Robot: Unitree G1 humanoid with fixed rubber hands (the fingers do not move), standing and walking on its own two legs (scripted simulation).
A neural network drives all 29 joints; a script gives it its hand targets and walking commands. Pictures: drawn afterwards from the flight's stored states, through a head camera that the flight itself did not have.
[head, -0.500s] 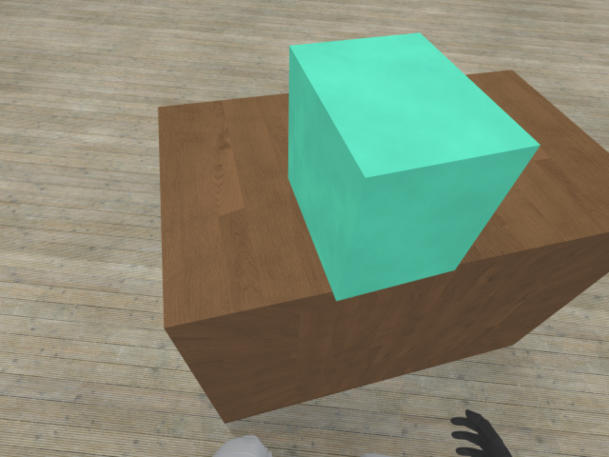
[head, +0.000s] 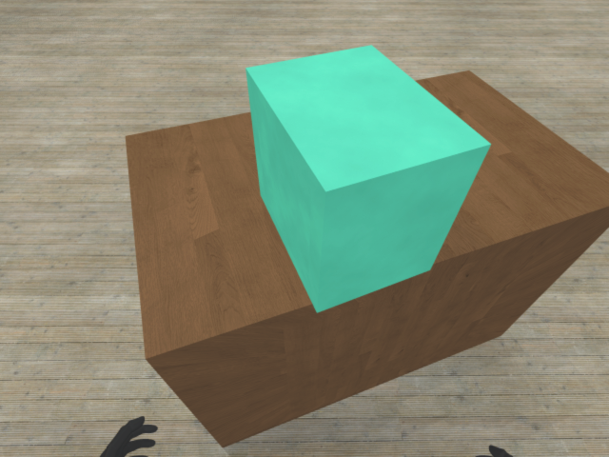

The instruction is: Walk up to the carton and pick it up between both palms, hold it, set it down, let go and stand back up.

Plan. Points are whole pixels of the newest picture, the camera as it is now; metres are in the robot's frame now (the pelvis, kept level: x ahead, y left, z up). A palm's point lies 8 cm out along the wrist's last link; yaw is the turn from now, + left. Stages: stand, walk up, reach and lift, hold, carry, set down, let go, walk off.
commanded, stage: walk up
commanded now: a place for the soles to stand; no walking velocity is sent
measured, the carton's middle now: (344, 176) +0.52 -0.04 +0.07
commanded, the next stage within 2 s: none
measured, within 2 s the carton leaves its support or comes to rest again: neither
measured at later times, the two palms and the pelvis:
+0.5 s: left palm out of the picture +0.10 +0.26 -0.09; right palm out of the picture +0.05 -0.29 -0.10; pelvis +0.00 -0.02 +0.00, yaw -1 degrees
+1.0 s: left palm out of the picture +0.04 +0.09 -0.11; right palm out of the picture +0.18 -0.44 -0.09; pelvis +0.04 -0.19 +0.00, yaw +7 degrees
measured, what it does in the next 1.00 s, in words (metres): steps to the right: right foot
